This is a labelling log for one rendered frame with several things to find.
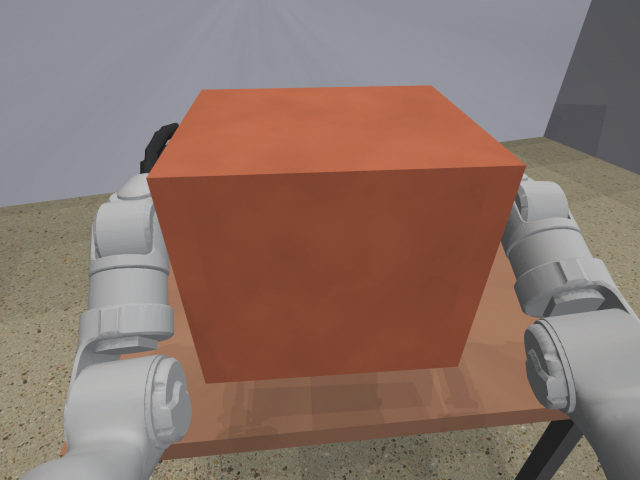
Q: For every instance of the carton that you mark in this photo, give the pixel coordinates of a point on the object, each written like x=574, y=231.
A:
x=330, y=230

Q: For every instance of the robot left upper arm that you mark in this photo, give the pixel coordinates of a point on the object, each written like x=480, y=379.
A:
x=121, y=416

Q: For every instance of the robot right forearm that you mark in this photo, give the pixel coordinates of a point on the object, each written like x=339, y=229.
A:
x=556, y=273

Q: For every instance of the table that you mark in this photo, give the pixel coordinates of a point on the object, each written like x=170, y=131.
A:
x=489, y=388

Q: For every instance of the robot left hand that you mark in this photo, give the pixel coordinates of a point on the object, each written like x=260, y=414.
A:
x=156, y=146

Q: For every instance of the robot right upper arm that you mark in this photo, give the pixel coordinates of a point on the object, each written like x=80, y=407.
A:
x=587, y=365

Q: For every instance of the robot left forearm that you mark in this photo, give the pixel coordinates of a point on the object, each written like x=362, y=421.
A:
x=128, y=308

